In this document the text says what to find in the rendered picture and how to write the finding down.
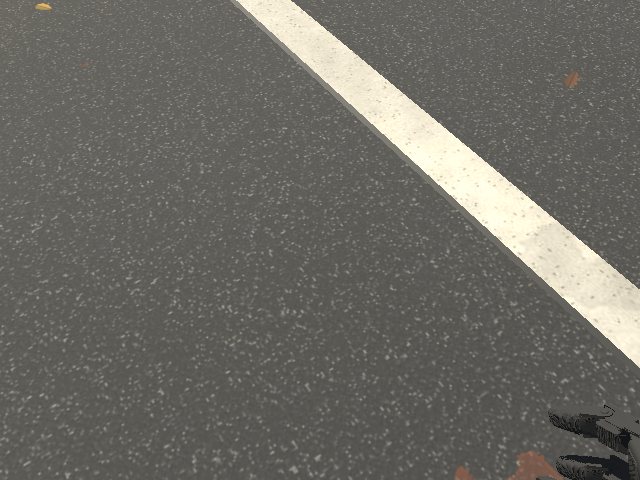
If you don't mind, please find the robot right hand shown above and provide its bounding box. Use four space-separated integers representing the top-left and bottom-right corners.
536 404 640 480

